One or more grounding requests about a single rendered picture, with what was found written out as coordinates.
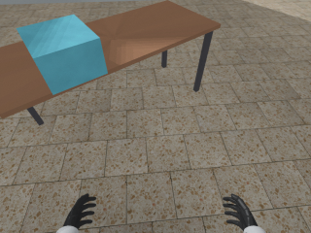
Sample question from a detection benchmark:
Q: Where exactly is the table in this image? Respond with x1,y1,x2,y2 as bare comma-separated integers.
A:
0,0,221,125

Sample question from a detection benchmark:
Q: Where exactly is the left robot hand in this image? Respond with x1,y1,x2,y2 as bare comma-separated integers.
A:
63,193,96,229

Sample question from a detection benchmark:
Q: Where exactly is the carton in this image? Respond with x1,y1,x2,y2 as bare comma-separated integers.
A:
17,15,108,95

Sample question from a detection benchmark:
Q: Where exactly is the right robot hand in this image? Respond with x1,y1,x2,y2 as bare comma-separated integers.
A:
223,193,258,231

